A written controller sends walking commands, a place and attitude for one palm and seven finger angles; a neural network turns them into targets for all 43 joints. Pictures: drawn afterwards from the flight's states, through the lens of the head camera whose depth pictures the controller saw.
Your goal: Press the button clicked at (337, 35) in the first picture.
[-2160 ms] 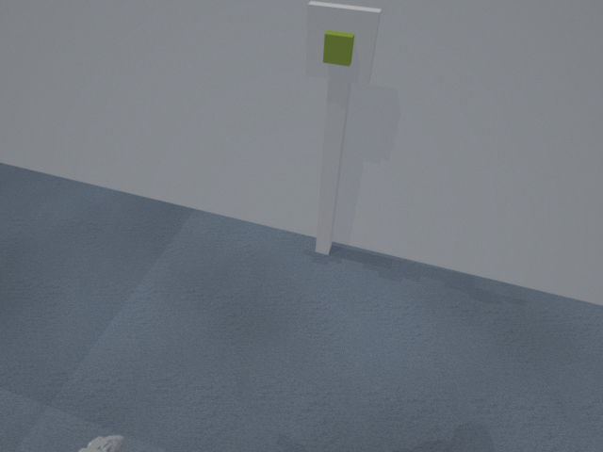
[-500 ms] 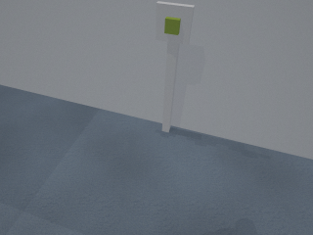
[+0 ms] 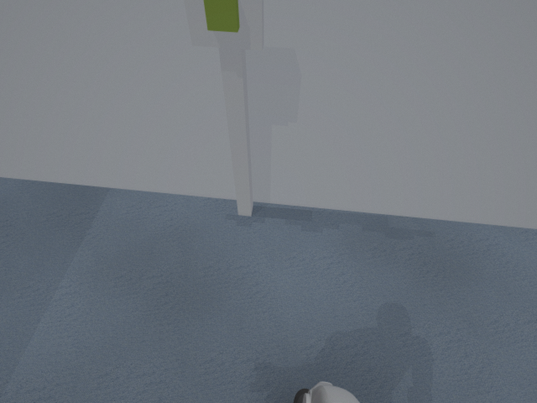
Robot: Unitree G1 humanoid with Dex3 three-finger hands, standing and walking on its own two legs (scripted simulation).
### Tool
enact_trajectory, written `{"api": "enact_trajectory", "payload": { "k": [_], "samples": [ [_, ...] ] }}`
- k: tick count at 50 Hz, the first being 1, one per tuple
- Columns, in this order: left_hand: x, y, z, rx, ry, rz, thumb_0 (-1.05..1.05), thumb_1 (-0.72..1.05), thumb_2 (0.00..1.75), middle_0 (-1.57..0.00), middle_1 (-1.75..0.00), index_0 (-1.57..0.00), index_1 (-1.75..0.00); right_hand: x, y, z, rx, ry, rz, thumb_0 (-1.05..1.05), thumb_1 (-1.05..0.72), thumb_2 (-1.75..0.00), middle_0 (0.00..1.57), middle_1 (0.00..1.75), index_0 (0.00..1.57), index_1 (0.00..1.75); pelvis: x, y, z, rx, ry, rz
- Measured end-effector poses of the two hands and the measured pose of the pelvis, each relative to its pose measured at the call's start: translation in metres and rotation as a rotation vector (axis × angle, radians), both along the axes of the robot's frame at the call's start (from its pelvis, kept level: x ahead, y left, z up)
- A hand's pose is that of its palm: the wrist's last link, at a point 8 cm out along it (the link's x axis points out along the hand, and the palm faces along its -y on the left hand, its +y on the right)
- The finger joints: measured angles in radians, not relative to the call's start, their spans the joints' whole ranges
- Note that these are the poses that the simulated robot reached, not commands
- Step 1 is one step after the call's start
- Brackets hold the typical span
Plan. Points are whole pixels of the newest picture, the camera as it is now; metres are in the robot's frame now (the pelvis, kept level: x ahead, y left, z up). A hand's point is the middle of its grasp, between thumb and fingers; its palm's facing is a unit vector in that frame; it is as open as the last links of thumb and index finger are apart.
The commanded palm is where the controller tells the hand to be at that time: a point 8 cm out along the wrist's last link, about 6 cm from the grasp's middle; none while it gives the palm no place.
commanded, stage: take the last steps up to it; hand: left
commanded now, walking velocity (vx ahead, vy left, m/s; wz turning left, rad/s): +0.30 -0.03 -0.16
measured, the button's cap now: (222, 12) +0.88 +0.13 +0.14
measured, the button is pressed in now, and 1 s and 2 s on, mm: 0 0 0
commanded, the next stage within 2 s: come to a stop and stand still in 0.86 s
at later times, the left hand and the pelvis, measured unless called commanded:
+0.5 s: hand out of the picture +0.14 +0.20 -0.17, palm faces +0.00 -0.99 -0.11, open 7.3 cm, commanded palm none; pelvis +0.13 +0.03 +0.02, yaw -3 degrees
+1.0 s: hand (210, 252) +0.42 +0.14 -0.16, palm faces -0.07 -0.98 -0.18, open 7.3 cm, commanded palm none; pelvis +0.32 -0.03 +0.00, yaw -4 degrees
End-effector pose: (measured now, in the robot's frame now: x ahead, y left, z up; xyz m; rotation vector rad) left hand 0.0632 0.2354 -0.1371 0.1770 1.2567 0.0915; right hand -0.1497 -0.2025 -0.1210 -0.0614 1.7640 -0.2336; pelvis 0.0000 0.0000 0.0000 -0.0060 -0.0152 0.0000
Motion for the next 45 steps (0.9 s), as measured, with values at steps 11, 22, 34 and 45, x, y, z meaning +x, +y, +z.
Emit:
{"api": "enact_trajectory", "payload": {
  "k": [11,22,34,45],
  "samples": [
    [0.061,-0.015,0.012,0.013,-0.065,0.008,0.0,0.93,0.9,-0.2,-0.3,-0.2,-0.3,0.182,-0.035,-0.007,-0.056,-0.371,0.052,0.0,-0.91,-0.9,0.2,0.29,0.2,0.3,0.052,-0.01,0.013,-0.019,-0.01,-0.016],
    [0.063,0.013,-0.013,-0.068,0.063,0.064,0.0,0.92,0.9,-0.2,-0.3,-0.2,-0.3,0.299,-0.008,0.014,-0.117,-0.569,0.119,0.0,-0.93,-0.9,0.2,0.29,0.2,0.3,0.115,0.024,0.01,-0.039,0.003,-0.043],
    [0.147,0.022,0.008,-0.064,0.129,0.018,0.01,0.91,0.9,-0.19,-0.3,-0.2,-0.3,0.253,0.039,0.025,-0.053,-0.243,-0.02,0.0,-0.92,-0.9,0.2,0.29,0.2,0.3,0.195,0.032,0.03,-0.03,0.017,-0.073],
    [0.312,-0.024,-0.002,-0.011,0.015,-0.103,0.01,0.93,0.9,-0.19,-0.3,-0.2,-0.3,0.269,0.039,0.002,0.046,-0.027,-0.162,0.0,-0.91,-0.9,0.21,0.29,0.2,0.3,0.289,-0.011,0.003,-0.002,0.017,-0.094]
  ]
}}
